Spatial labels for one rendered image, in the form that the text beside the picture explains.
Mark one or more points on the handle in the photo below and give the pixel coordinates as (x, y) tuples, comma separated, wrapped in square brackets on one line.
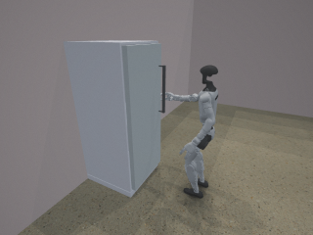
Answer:
[(163, 88)]

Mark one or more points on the robot left foot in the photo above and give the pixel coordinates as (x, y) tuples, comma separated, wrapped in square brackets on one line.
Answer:
[(190, 191)]

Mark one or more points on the left robot upper arm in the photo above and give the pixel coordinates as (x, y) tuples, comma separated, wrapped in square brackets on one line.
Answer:
[(205, 99)]

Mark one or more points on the robot right shin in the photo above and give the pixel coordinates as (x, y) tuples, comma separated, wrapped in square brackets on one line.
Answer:
[(200, 169)]

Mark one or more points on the robot right forearm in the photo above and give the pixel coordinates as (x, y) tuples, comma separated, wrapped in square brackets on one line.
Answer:
[(185, 98)]

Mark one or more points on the right robot upper arm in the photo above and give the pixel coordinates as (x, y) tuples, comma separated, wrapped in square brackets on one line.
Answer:
[(195, 97)]

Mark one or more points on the robot left hand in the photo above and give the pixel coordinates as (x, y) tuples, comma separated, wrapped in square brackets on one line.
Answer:
[(190, 148)]

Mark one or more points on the robot left forearm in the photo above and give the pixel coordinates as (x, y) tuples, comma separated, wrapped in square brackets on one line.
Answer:
[(205, 129)]

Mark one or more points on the robot right hand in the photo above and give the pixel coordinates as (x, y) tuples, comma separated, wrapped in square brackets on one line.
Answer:
[(169, 94)]

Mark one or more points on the fridge door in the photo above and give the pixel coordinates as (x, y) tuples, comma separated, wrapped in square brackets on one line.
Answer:
[(142, 86)]

